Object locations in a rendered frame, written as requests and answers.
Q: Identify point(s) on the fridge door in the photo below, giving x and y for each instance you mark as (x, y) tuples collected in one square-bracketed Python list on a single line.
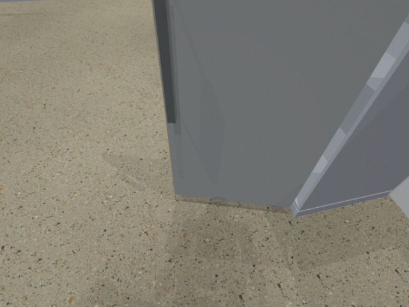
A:
[(262, 86)]

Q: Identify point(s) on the handle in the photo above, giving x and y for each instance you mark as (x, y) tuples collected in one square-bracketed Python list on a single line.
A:
[(162, 17)]

